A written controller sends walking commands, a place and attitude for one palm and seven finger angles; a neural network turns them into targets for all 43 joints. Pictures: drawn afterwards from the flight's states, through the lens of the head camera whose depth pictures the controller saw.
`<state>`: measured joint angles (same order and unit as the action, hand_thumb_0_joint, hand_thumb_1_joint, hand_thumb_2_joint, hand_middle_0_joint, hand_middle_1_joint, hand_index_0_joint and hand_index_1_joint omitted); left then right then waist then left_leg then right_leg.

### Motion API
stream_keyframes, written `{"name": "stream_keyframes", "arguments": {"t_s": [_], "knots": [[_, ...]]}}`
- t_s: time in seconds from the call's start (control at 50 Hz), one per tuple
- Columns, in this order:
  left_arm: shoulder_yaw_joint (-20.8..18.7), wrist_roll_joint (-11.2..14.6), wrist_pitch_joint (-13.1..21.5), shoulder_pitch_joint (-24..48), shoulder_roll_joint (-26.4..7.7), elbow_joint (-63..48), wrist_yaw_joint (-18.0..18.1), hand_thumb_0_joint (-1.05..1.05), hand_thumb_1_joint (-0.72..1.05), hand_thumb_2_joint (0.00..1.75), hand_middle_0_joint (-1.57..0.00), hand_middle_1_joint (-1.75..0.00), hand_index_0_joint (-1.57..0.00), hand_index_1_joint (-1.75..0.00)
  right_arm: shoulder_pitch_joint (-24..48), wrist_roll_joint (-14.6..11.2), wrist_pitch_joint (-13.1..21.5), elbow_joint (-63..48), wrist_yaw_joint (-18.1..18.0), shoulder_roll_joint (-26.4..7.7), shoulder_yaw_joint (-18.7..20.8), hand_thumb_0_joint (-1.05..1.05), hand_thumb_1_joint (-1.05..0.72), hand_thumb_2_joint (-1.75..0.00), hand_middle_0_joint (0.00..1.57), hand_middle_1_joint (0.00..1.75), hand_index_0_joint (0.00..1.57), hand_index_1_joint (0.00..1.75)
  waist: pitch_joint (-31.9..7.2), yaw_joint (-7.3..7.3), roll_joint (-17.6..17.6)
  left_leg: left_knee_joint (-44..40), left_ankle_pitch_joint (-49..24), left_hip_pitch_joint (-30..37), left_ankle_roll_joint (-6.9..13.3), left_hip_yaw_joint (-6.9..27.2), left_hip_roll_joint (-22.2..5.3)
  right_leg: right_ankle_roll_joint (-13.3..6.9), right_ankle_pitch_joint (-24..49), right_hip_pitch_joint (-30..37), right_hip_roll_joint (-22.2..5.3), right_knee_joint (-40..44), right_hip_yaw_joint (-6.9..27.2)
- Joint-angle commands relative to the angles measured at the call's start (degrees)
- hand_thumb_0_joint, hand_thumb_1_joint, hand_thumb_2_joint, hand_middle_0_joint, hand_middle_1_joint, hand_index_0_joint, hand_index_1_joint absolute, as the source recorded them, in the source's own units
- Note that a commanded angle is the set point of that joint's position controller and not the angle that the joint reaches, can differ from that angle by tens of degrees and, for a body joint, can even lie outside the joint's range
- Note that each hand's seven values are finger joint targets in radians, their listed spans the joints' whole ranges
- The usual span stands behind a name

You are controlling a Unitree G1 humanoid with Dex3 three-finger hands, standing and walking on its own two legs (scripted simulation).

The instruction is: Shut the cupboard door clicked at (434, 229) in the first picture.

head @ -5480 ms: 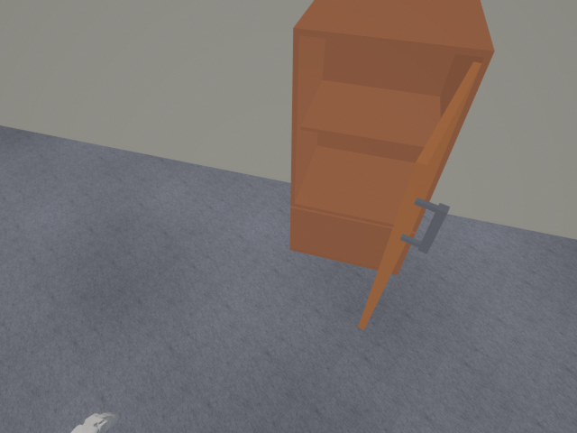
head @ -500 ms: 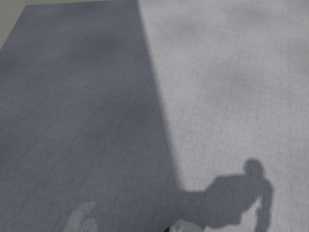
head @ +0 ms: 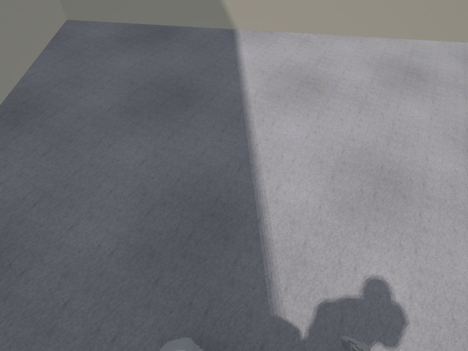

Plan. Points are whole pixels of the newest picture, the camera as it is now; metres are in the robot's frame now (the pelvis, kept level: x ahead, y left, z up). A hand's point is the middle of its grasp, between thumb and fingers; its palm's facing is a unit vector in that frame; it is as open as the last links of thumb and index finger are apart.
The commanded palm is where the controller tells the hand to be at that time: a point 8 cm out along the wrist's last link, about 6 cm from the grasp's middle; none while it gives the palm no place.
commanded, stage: walk around to get in front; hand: left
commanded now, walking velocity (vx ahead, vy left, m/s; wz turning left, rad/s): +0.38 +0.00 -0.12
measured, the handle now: out of the picture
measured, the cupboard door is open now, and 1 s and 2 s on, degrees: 74 74 74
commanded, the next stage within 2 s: walk to a spot facing it in 0.96 s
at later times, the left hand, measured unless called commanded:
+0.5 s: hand (182, 257) +0.33 +0.14 -0.15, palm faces -0.13 -0.97 -0.19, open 7.4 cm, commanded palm none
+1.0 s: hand (193, 246) +0.36 +0.13 -0.17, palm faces +0.08 -0.99 -0.14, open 7.3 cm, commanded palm none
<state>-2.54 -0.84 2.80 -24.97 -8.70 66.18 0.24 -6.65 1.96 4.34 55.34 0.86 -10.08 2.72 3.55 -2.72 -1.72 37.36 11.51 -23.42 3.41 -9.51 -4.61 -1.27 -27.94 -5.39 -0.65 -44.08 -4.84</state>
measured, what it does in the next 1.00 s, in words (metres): walks ahead: right foot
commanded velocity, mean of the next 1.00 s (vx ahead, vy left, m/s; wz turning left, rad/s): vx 0.37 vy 0.00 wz -0.01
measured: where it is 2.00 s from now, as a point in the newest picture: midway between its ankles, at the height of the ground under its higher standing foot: (241, 272)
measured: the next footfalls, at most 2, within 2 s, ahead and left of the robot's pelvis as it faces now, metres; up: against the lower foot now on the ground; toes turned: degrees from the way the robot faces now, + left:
right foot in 0.54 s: +0.36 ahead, -0.15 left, +0.00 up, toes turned -15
left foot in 1.04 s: +0.58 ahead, +0.08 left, +0.00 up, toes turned +9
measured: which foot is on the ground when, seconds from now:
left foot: down 0.00-0.54, up 0.56-1.00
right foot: up 0.00-0.52, down 0.54-1.00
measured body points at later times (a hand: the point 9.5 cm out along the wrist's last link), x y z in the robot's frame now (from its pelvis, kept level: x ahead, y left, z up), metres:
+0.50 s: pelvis +0.21 -0.02 +0.01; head +0.23 -0.03 +0.46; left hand +0.33 +0.20 -0.13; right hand +0.07 -0.19 -0.14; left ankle +0.09 +0.09 -0.72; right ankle +0.31 -0.15 -0.70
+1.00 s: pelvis +0.42 -0.04 +0.01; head +0.42 -0.01 +0.46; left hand +0.36 +0.18 -0.15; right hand +0.52 -0.28 -0.11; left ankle +0.54 +0.07 -0.70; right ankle +0.32 -0.14 -0.72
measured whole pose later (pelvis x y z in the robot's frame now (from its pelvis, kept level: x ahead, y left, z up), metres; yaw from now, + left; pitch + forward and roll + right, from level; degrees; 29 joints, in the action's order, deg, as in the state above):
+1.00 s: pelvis +0.42 -0.04 +0.01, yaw -1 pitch -1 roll -3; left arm -2.7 -1.7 4.2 -22.5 -8.7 65.2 0.7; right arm -8.6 1.3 1.7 56.7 1.8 -10.6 4.1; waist 1.8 -2.4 -0.1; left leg 38.4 10.7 -27.6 0.0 -6.9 -7.5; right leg 0.8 -20.2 0.8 -1.2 -21.5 -13.9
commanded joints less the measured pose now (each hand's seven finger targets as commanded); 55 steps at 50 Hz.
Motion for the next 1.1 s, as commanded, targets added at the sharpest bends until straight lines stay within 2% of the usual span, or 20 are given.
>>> {"name": "stream_keyframes", "arguments": {"t_s": [0.0,0.04,0.08,0.14,0.26,0.36,0.42,0.46,0.48,0.5,0.52,0.54,0.6,0.7,0.92,0.98,1.0,1.02,1.04,1.08], "knots": [[-1.19,0.08,1.54,6.14,-5.43,-7.16,-0.36,0.00,0.90,0.90,-0.20,-0.30,-0.20,-0.30,-17.49,-0.86,-0.59,2.80,-1.85,-10.84,2.54,0.00,-0.90,-0.90,0.20,0.30,0.20,0.30,-5.63,8.03,9.41,-22.99,4.23,24.84,7.43,27.95,-21.24,-0.76,3.63,-32.19,-4.07,-34.00,4.90],[-1.56,-0.82,0.43,5.56,-3.23,-6.00,-1.10,0.00,0.90,0.90,-0.20,-0.30,-0.20,-0.30,-12.25,-0.57,0.14,2.02,-1.95,-5.89,0.99,0.00,-0.90,-0.90,0.20,0.30,0.20,0.30,1.20,4.38,5.43,-26.50,6.58,12.40,3.72,19.03,-16.70,0.08,10.23,-27.98,-6.32,-30.51,5.55],[-1.34,-1.04,-1.21,1.61,-0.68,-5.09,-1.06,0.00,0.90,0.90,-0.20,-0.30,-0.20,-0.30,-10.85,-0.81,0.56,2.44,-2.03,-4.45,0.66,0.00,-0.90,-0.90,0.20,0.30,0.20,0.30,2.42,1.63,7.13,-28.08,6.44,6.47,2.34,11.89,-13.41,0.90,13.59,-25.11,-6.26,-28.05,4.40],[-1.91,-1.14,-2.27,1.74,-0.50,-5.51,-1.09,0.00,0.90,0.90,-0.20,-0.30,-0.20,-0.30,-12.28,-0.98,1.00,3.03,-2.16,-3.64,1.02,0.00,-0.90,-0.90,0.20,0.30,0.20,0.30,2.35,0.86,7.47,-30.13,4.58,7.66,2.69,8.24,-12.06,2.03,19.41,-28.35,-6.99,-25.19,4.38],[-2.24,-1.05,-2.37,11.75,-1.44,-8.95,-1.51,0.00,0.90,0.90,-0.20,-0.30,-0.20,-0.30,-18.87,-1.08,1.26,5.82,-2.40,-3.79,1.10,0.00,-0.90,-0.90,0.20,0.30,0.20,0.30,4.02,3.22,5.77,-30.15,-3.29,18.34,4.67,5.76,-12.87,3.34,22.92,-35.78,-8.06,-12.66,2.53],[-1.51,-0.79,-1.59,20.83,-0.61,-11.75,-1.71,0.00,0.90,0.90,-0.20,-0.30,-0.20,-0.30,-24.62,-0.32,0.78,8.61,-2.39,-3.62,0.90,0.00,-0.90,-0.90,0.20,0.30,0.20,0.30,5.24,6.27,7.01,-26.89,-14.05,24.30,4.94,3.01,-13.89,1.88,19.46,-32.85,-6.11,2.09,-1.45],[-1.48,-0.83,-0.81,21.69,-0.93,-12.19,-1.69,0.00,0.90,0.90,-0.20,-0.30,-0.20,-0.30,-25.34,-0.01,0.37,9.39,-2.33,-3.97,0.86,0.00,-0.90,-0.90,0.20,0.30,0.20,0.30,4.64,6.12,7.97,-22.78,-20.77,24.81,4.25,1.65,-14.31,0.06,16.74,-27.14,-3.77,7.70,-2.89],[-1.84,-0.93,-0.19,15.39,-2.06,-10.35,-1.50,0.00,0.90,0.90,-0.20,-0.30,-0.20,-0.30,-24.27,-0.24,0.14,9.47,-2.41,-4.74,0.93,0.00,-0.90,-0.90,0.20,0.30,0.20,0.30,1.09,2.71,7.55,-13.98,-33.35,24.42,3.14,-0.39,-13.31,-1.40,15.65,-16.71,-0.66,11.55,-5.29],[-2.25,-1.16,0.40,7.32,-3.74,-7.79,-1.30,0.00,0.90,0.90,-0.20,-0.30,-0.20,-0.30,-23.11,-0.60,0.14,9.41,-2.27,-5.28,0.99,0.00,-0.90,-0.90,0.20,0.30,0.20,0.30,-3.98,-0.96,5.89,-4.53,-35.04,22.77,1.34,-2.39,-11.43,-2.08,18.74,-5.99,0.63,15.37,-5.84],[-3.29,-1.46,1.12,-0.75,-7.74,-5.24,-0.72,0.00,0.90,0.90,-0.20,-0.30,-0.20,-0.30,-22.66,-1.17,0.23,8.70,-1.67,-4.20,0.93,0.00,-0.90,-0.90,0.20,0.30,0.20,0.30,-9.73,-4.36,0.75,8.55,-26.31,11.56,-0.76,-3.65,-8.79,-4.56,19.55,9.15,-5.64,16.07,1.60],[-5.02,-1.31,1.49,-7.79,-14.02,-3.74,0.09,0.00,0.90,0.90,-0.20,-0.30,-0.20,-0.30,-24.11,-1.85,0.56,6.74,-1.50,-0.34,0.21,0.00,-0.90,-0.90,0.20,0.30,0.20,0.30,-17.51,-5.75,-13.01,26.63,11.67,-5.30,-3.65,-4.46,-0.40,-10.62,22.60,24.23,-22.05,19.99,25.29],[-5.22,0.05,1.14,-8.19,-16.27,-3.19,0.29,0.00,0.90,0.90,-0.20,-0.30,-0.20,-0.30,-19.79,-1.91,0.13,4.93,-1.53,-2.19,0.41,0.00,-0.90,-0.90,0.20,0.30,0.20,0.30,-16.37,-5.48,-11.16,37.68,21.56,-11.56,-2.81,3.44,1.17,-13.41,24.63,22.85,-26.16,26.11,32.07],[-3.26,0.13,1.19,4.78,-8.66,-6.11,0.72,0.00,0.90,0.90,-0.20,-0.30,-0.20,-0.30,-13.53,-1.23,-0.50,4.56,-1.40,-0.98,1.07,0.00,-0.90,-0.90,0.20,0.30,0.20,0.30,-3.25,-0.85,-0.86,38.87,8.58,-12.54,-2.54,9.04,-5.46,-9.41,15.71,1.49,-21.74,30.31,19.21],[-1.70,-0.95,2.41,6.54,-3.12,-6.01,0.95,0.00,0.90,0.90,-0.20,-0.30,-0.20,-0.30,-17.57,-0.24,-3.18,5.50,-0.76,2.58,1.24,0.00,-0.90,-0.90,0.20,0.30,0.20,0.30,1.33,4.43,-4.19,27.49,2.19,-7.80,-4.50,6.62,-5.60,-6.42,18.18,-10.88,-15.65,34.71,4.79],[-1.52,-0.80,2.64,1.41,-8.01,-3.90,0.91,0.00,0.90,0.90,-0.20,-0.30,-0.20,-0.30,-0.60,-0.60,-1.82,-1.97,1.34,-0.92,0.89,0.00,-0.90,-0.90,0.20,0.30,0.20,0.30,4.12,1.14,-1.97,1.37,-0.97,-7.02,-3.40,2.74,-3.20,-6.28,26.09,1.24,-17.52,31.97,1.49],[-1.63,-0.57,2.14,1.50,-8.73,-3.48,0.86,0.00,0.90,0.90,-0.20,-0.30,-0.20,-0.30,-8.75,-0.18,-1.15,0.46,0.57,-3.30,1.50,0.00,-0.90,-0.90,0.20,0.30,0.20,0.30,-0.12,5.16,0.41,-5.06,-0.29,8.43,-1.97,-0.27,0.86,-4.39,37.81,-0.61,-15.25,17.67,-2.69],[-1.50,-0.37,2.04,1.25,-7.50,-3.77,0.71,0.00,0.90,0.90,-0.20,-0.30,-0.20,-0.30,-17.68,0.15,-0.77,2.70,0.10,-6.87,2.44,0.00,-0.90,-0.90,0.20,0.30,0.20,0.30,-5.52,8.64,6.65,-8.23,-2.20,21.91,-0.41,4.18,-1.10,-2.12,35.33,-6.79,-11.54,3.98,-5.39],[-1.08,0.42,1.81,-0.93,-4.05,-5.08,0.18,0.00,0.90,0.90,-0.20,-0.30,-0.20,-0.30,-24.92,0.75,-0.41,4.32,-0.67,-13.82,4.08,0.00,-0.90,-0.90,0.20,0.30,0.20,0.30,-12.26,10.18,21.34,-13.87,-5.25,34.58,4.97,25.31,-16.21,1.36,12.38,-21.18,-3.07,-15.04,-8.36],[-0.57,0.21,1.84,2.39,-4.83,-7.25,0.17,0.00,0.90,0.90,-0.20,-0.30,-0.20,-0.30,-27.01,-0.38,-1.03,5.09,-1.39,-15.41,3.81,0.00,-0.90,-0.90,0.20,0.30,0.20,0.30,-12.98,10.47,20.85,-19.40,-12.55,36.09,8.51,33.86,-22.33,1.18,-5.44,-28.14,-0.65,-26.49,-1.60],[-0.86,0.00,1.33,6.16,-4.17,-6.99,0.35,0.00,0.90,0.90,-0.20,-0.30,-0.20,-0.30,-17.32,-0.98,-0.93,3.40,-2.06,-10.62,2.48,0.00,-0.90,-0.90,0.20,0.30,0.20,0.30,-6.21,7.20,11.62,-20.33,-15.85,23.35,7.80,26.42,-18.87,1.26,1.23,-29.59,-5.60,-30.30,1.97]]}}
